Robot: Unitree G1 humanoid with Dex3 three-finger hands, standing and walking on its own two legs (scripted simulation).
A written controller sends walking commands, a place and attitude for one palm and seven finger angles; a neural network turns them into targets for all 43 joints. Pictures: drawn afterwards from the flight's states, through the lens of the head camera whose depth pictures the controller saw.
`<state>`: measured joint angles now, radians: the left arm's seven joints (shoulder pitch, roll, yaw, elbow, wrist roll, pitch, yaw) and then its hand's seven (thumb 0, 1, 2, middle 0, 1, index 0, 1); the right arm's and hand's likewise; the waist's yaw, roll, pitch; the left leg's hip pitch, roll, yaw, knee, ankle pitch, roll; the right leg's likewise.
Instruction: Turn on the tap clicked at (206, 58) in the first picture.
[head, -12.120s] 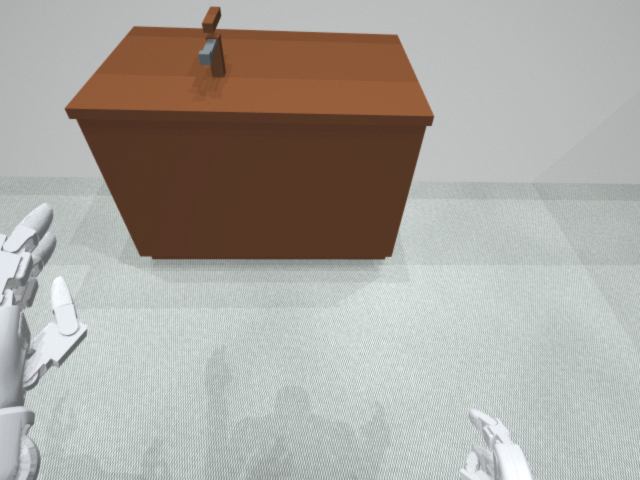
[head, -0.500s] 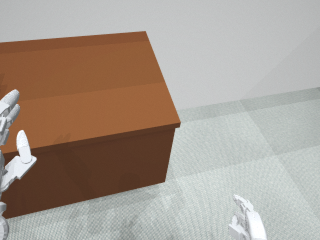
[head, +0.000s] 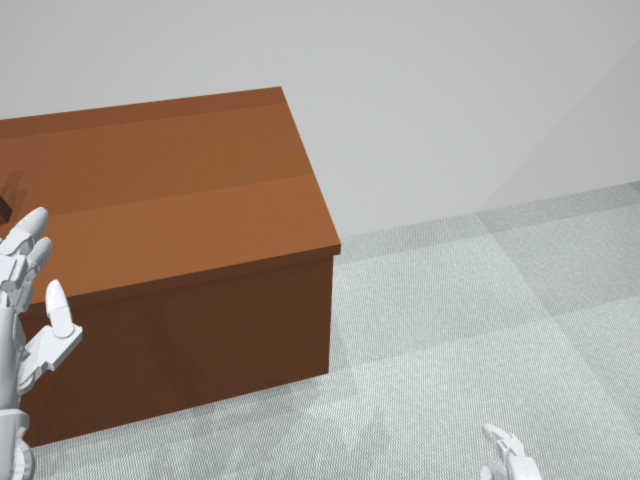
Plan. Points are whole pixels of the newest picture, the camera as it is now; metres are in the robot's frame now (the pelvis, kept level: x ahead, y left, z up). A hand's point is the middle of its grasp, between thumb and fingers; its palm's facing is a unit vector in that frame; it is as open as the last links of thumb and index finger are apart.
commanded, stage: look again from close up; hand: left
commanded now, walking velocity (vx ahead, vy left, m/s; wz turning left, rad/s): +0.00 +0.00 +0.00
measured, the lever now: out of the picture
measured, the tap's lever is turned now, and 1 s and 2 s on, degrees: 0 0 0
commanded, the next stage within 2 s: shuffle to correct the standing spot in 0.38 s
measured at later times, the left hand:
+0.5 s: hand (3, 339) +0.20 +0.30 +0.16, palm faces +0.38 -0.85 -0.36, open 7.4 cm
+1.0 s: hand out of the picture +0.25 +0.33 +0.17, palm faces +0.32 -0.85 -0.41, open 7.4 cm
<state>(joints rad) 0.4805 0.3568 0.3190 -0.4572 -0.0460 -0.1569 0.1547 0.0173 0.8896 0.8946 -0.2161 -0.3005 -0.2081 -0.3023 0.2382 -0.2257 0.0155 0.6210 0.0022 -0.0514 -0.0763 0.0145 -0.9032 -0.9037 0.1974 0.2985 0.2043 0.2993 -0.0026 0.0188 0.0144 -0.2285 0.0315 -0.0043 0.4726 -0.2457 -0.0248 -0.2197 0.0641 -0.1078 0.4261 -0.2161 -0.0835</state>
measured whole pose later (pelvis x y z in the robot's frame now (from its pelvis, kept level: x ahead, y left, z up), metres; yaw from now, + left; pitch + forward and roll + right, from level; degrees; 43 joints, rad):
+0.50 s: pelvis -0.02 +0.04 +0.01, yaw -1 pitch -1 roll +0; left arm 0.36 0.39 0.36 -0.41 -0.03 -0.26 0.08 0.02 0.89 0.89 -0.22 -0.30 -0.21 -0.30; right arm 0.25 -0.20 0.04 0.59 -0.01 -0.19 -0.02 0.01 -0.90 -0.90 0.20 0.30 0.21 0.30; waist 0.05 -0.06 0.06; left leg -0.21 -0.04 0.00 0.40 -0.18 0.04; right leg -0.21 0.03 -0.06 0.36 -0.15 -0.03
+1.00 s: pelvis +0.02 +0.10 -0.01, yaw -1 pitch +0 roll -2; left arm 0.43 0.41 0.39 -0.52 -0.05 -0.25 0.09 0.02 0.89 0.89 -0.22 -0.30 -0.21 -0.30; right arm 0.19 -0.22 0.02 0.53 0.00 -0.09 0.02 0.01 -0.90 -0.90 0.20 0.30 0.21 0.30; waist 0.01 -0.01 0.07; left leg -0.26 -0.08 0.04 0.62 -0.36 0.08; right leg -0.25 -0.03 -0.03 0.57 -0.31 0.02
